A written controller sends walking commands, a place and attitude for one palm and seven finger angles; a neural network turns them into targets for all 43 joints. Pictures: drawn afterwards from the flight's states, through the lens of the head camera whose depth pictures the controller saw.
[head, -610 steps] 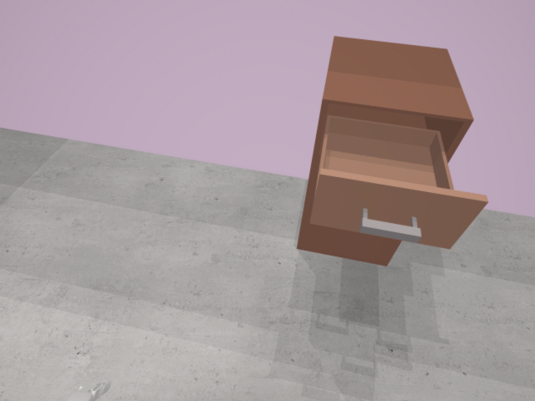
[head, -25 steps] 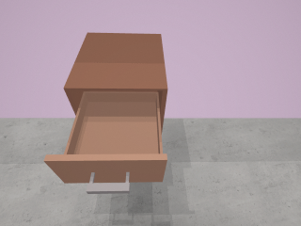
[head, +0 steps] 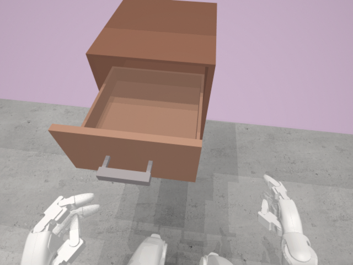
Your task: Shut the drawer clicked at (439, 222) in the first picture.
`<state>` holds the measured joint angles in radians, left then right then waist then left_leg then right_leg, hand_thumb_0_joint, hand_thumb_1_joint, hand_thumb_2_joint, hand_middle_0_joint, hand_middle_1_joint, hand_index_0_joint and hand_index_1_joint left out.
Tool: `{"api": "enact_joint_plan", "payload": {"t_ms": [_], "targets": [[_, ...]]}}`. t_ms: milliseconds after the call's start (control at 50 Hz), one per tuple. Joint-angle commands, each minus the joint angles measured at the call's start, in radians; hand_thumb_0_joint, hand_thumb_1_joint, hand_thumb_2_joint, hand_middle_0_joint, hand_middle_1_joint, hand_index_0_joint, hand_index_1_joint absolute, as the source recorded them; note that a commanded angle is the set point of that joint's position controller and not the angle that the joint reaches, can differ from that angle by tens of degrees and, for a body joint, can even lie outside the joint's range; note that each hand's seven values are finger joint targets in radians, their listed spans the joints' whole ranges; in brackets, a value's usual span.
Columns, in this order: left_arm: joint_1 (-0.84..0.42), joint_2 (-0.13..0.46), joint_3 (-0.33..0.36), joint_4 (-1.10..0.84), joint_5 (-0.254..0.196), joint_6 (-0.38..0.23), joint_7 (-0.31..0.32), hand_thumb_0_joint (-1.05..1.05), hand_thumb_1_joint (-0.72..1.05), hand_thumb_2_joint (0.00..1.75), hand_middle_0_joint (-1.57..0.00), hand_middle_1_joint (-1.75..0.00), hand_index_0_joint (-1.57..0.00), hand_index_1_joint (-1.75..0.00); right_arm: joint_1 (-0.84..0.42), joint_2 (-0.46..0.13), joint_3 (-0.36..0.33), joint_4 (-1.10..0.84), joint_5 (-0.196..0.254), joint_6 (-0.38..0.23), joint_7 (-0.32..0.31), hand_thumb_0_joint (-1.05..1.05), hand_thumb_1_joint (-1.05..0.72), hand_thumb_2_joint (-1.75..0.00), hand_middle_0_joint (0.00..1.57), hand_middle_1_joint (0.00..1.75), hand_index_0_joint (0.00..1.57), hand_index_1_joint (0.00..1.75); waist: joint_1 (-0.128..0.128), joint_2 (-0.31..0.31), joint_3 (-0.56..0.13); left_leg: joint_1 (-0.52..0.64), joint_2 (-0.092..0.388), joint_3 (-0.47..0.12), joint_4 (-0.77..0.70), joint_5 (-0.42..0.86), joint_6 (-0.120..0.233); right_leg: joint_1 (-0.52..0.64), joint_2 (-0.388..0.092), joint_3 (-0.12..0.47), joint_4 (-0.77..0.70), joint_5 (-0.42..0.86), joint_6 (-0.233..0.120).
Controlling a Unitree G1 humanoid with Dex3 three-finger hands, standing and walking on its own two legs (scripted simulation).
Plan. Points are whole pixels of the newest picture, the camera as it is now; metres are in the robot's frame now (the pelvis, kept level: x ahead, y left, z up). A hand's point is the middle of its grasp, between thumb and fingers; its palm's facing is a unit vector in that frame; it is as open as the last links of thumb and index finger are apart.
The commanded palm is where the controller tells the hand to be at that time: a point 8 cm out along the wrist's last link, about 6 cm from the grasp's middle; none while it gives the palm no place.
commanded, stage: raise the hand and make a fist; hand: left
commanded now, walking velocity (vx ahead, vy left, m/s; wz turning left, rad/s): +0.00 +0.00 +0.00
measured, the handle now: (126, 169) +0.33 +0.18 -0.01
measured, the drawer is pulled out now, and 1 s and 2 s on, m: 0.29 0.29 0.29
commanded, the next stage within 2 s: bring the fist close to the handle in 1.34 s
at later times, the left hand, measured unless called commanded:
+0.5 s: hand (103, 238) +0.16 +0.15 +0.08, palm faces +0.01 -1.00 -0.02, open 3.2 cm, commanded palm +0.12 +0.22 +0.08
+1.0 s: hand (93, 242) +0.14 +0.16 +0.10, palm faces +0.06 -1.00 +0.03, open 3.3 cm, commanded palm +0.10 +0.20 +0.09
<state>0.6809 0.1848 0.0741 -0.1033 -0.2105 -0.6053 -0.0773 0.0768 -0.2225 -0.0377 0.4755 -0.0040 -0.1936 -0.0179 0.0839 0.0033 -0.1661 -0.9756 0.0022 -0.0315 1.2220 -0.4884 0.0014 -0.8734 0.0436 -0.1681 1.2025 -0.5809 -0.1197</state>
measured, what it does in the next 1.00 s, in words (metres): stands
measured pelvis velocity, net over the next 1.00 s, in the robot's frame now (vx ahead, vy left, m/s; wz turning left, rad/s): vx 0.01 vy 0.05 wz -0.03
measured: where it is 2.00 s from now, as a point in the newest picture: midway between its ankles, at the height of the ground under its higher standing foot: outside the picture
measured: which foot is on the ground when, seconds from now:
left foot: down 0.00-1.00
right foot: down 0.00-1.00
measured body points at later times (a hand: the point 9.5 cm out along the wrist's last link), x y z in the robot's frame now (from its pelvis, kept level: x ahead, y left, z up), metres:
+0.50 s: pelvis +0.01 +0.00 +0.01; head +0.07 -0.01 +0.46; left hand +0.15 +0.21 +0.08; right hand +0.18 -0.27 -0.07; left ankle +0.06 +0.12 -0.63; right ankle +0.01 -0.05 -0.63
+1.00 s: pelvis +0.01 +0.05 +0.01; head +0.04 +0.05 +0.46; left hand +0.13 +0.21 +0.10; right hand +0.22 -0.16 -0.03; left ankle +0.06 +0.12 -0.63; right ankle +0.01 -0.05 -0.63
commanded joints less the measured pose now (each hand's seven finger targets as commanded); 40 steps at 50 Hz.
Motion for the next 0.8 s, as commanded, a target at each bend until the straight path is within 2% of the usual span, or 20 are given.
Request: {"api": "enact_joint_plan", "payload": {"t_ms": [0,60,80,120,160,180,220,260,300,360,380,400,420,480,520,580,640,700,740,780], "targets": [[-0.270,0.024,-0.111,-0.220,-0.042,-0.116,-0.172,0.00,0.90,0.90,-0.78,-0.93,-0.78,-0.93,0.043,-0.119,-0.002,-0.084,0.024,-0.102,-0.024,0.00,-0.90,-0.90,0.20,0.30,0.20,0.30,-0.196,-0.033,-0.042,0.023,0.006,-0.014,-0.030,0.002,0.050,0.024,-0.066,0.361,-0.391,-0.071,0.112],[-0.140,0.099,-0.051,-0.069,-0.047,0.097,-0.269,0.00,0.90,0.90,-0.84,-0.99,-0.84,-0.99,0.032,-0.129,0.003,-0.115,0.058,-0.074,-0.051,0.00,-0.90,-0.90,0.20,0.30,0.20,0.30,-0.140,-0.135,-0.063,-0.043,-0.002,-0.012,-0.052,-0.027,0.054,0.153,-0.107,0.426,-0.434,-0.085,0.160],[-0.081,0.153,0.030,-0.012,-0.050,0.183,-0.270,0.00,0.90,0.90,-0.86,-1.01,-0.86,-1.01,0.002,-0.124,0.001,-0.119,0.066,-0.055,-0.056,0.00,-0.90,-0.90,0.20,0.30,0.20,0.30,-0.092,-0.107,-0.080,-0.040,-0.011,-0.014,-0.071,-0.013,0.049,0.217,-0.118,0.441,-0.438,-0.063,0.166],[-0.018,0.188,0.112,-0.132,-0.074,0.302,-0.237,0.00,0.90,0.90,-0.90,-1.06,-0.90,-1.06,-0.021,-0.102,0.004,-0.168,0.071,-0.010,-0.059,0.00,-0.90,-0.90,0.20,0.30,0.20,0.30,-0.036,-0.084,-0.180,0.020,-0.026,-0.014,-0.129,0.047,0.045,0.361,-0.135,0.423,-0.428,0.039,0.171],[-0.006,0.149,0.153,-0.249,-0.101,0.343,-0.149,0.00,0.90,0.90,-0.94,-1.10,-0.94,-1.10,-0.036,-0.072,0.004,-0.177,0.067,0.017,-0.063,0.00,-0.90,-0.90,0.20,0.30,0.20,0.30,-0.018,-0.067,-0.206,0.070,-0.024,-0.010,-0.154,0.104,0.038,0.404,-0.134,0.399,-0.413,0.179,0.181],[0.019,0.150,0.209,-0.248,-0.106,0.325,-0.086,0.00,0.90,0.90,-0.96,-1.12,-0.96,-1.12,-0.038,-0.057,-0.001,-0.146,0.060,0.026,-0.063,0.00,-0.90,-0.90,0.20,0.30,0.20,0.30,-0.007,-0.077,-0.203,0.081,-0.017,-0.020,-0.159,0.133,0.031,0.421,-0.125,0.382,-0.394,0.273,0.182],[0.067,0.099,0.202,-0.295,-0.093,0.241,0.000,0.00,0.90,0.90,-1.00,-1.17,-1.00,-1.17,0.009,-0.034,-0.015,-0.115,0.048,0.028,-0.047,0.00,-0.90,-0.90,0.20,0.30,0.20,0.30,-0.009,-0.059,-0.182,0.106,-0.007,-0.020,-0.180,0.196,0.022,0.420,-0.105,0.345,-0.341,0.460,0.169],[0.122,0.070,0.150,-0.293,-0.050,0.156,0.017,0.00,0.90,0.90,-1.04,-1.21,-1.04,-1.21,0.030,-0.029,-0.031,-0.083,0.040,0.019,-0.033,0.00,-0.90,-0.90,0.20,0.30,0.20,0.30,-0.025,-0.041,-0.160,0.108,-0.006,-0.012,-0.182,0.237,0.023,0.388,-0.100,0.334,-0.305,0.598,0.176],[0.109,0.058,0.093,-0.287,-0.016,0.054,-0.011,0.00,0.90,0.90,-1.08,-1.25,-1.08,-1.25,0.035,-0.037,-0.037,-0.060,0.032,0.001,-0.025,0.00,-0.90,-0.90,0.20,0.30,0.20,0.30,-0.056,-0.038,-0.129,0.068,-0.006,-0.012,-0.159,0.236,0.026,0.326,-0.101,0.336,-0.283,0.610,0.183],[0.111,0.001,-0.025,-0.232,-0.033,-0.050,-0.118,0.00,0.90,0.90,-1.14,-1.32,-1.14,-1.32,0.037,-0.074,-0.040,-0.057,0.036,-0.045,-0.016,0.00,-0.90,-0.90,0.20,0.30,0.20,0.30,-0.109,-0.029,-0.093,0.066,-0.009,-0.022,-0.132,0.198,0.038,0.218,-0.095,0.311,-0.293,0.460,0.180],[0.123,-0.029,-0.061,-0.209,-0.043,-0.057,-0.151,0.00,0.90,0.90,-1.16,-1.34,-1.16,-1.34,0.031,-0.083,-0.039,-0.066,0.041,-0.056,-0.019,0.00,-0.90,-0.90,0.20,0.30,0.20,0.30,-0.125,-0.084,-0.051,0.064,-0.008,-0.029,-0.122,0.188,0.045,0.189,-0.098,0.316,-0.315,0.428,0.184],[0.122,-0.030,-0.066,-0.199,-0.060,-0.065,-0.181,0.00,0.90,0.90,-1.18,-1.36,-1.18,-1.36,0.045,-0.095,-0.045,-0.072,0.045,-0.069,-0.022,0.00,-0.90,-0.90,0.20,0.30,0.20,0.30,-0.131,-0.107,-0.077,0.057,-0.013,-0.028,-0.112,0.164,0.046,0.193,-0.103,0.326,-0.325,0.378,0.187],[0.142,-0.001,-0.040,-0.193,-0.068,-0.064,-0.199,0.00,0.90,0.90,-1.20,-1.38,-1.20,-1.38,0.052,-0.104,-0.052,-0.078,0.049,-0.078,-0.028,0.00,-0.90,-0.90,0.20,0.30,0.20,0.30,-0.121,-0.130,-0.105,0.054,-0.013,-0.027,-0.107,0.152,0.047,0.202,-0.105,0.332,-0.330,0.340,0.184],[0.119,0.095,0.041,-0.263,-0.057,-0.040,-0.173,0.00,0.90,0.90,-1.26,-1.45,-1.26,-1.45,0.045,-0.107,-0.054,-0.093,0.044,-0.074,-0.043,0.00,-0.90,-0.90,0.20,0.30,0.20,0.30,-0.084,-0.059,-0.166,0.076,-0.012,-0.010,-0.115,0.140,0.047,0.208,-0.094,0.323,-0.327,0.227,0.154],[0.138,0.072,0.032,-0.342,-0.044,-0.026,-0.125,0.00,0.90,0.90,-1.30,-1.49,-1.30,-1.49,0.047,-0.091,-0.054,-0.123,0.036,-0.064,-0.042,0.00,-0.90,-0.90,0.20,0.30,0.20,0.30,-0.062,0.008,-0.205,0.137,-0.010,0.001,-0.154,0.163,0.049,0.203,-0.071,0.269,-0.301,0.191,0.117],[0.163,0.023,-0.007,-0.397,-0.018,0.009,-0.051,0.00,0.90,0.90,-1.36,-1.56,-1.36,-1.56,0.048,-0.084,-0.051,-0.148,0.029,-0.046,-0.029,0.00,-0.90,-0.90,0.20,0.30,0.20,0.30,-0.055,0.032,-0.219,0.202,-0.007,-0.002,-0.199,0.198,0.052,0.192,-0.044,0.206,-0.288,0.216,0.098],[0.203,-0.054,-0.117,-0.399,0.006,0.055,-0.031,0.00,0.90,0.90,-1.40,-1.60,-1.40,-1.60,0.042,-0.085,-0.038,-0.183,0.028,-0.035,-0.010,0.00,-0.90,-0.90,0.20,0.30,0.20,0.30,-0.078,0.009,-0.144,0.217,-0.005,-0.014,-0.231,0.171,0.053,0.151,-0.034,0.163,-0.298,0.192,0.095],[0.235,-0.073,-0.206,-0.389,0.041,0.112,-0.046,0.00,0.90,0.90,-1.40,-1.60,-1.40,-1.60,0.033,-0.095,-0.023,-0.208,0.034,-0.018,-0.006,0.00,-0.90,-0.90,0.20,0.30,0.20,0.30,-0.097,-0.023,-0.068,0.207,0.000,-0.030,-0.250,0.142,0.056,0.128,-0.034,0.154,-0.312,0.168,0.097],[0.252,-0.055,-0.228,-0.402,0.064,0.146,-0.052,0.00,0.90,0.90,-1.40,-1.60,-1.40,-1.60,0.025,-0.094,-0.014,-0.229,0.034,-0.002,-0.003,0.00,-0.90,-0.90,0.20,0.30,0.20,0.30,-0.094,-0.019,-0.025,0.191,-0.001,-0.035,-0.264,0.105,0.056,0.116,-0.035,0.145,-0.314,0.126,0.092],[0.260,-0.011,-0.196,-0.420,0.089,0.162,-0.028,0.00,0.90,0.90,-1.40,-1.60,-1.40,-1.60,0.014,-0.091,-0.011,-0.238,0.032,0.015,-0.005,0.00,-0.90,-0.90,0.20,0.30,0.20,0.30,-0.074,-0.014,-0.016,0.193,-0.001,-0.041,-0.277,0.085,0.051,0.110,-0.028,0.131,-0.303,0.094,0.083]]}}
